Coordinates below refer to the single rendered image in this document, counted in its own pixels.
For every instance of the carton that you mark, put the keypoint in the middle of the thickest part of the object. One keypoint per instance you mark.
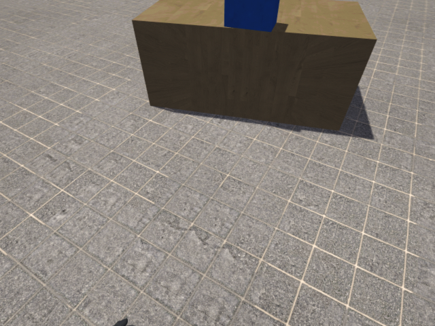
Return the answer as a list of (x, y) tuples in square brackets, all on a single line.
[(259, 15)]

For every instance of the pedestal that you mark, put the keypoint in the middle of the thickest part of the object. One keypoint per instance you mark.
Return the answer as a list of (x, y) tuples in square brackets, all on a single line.
[(304, 72)]

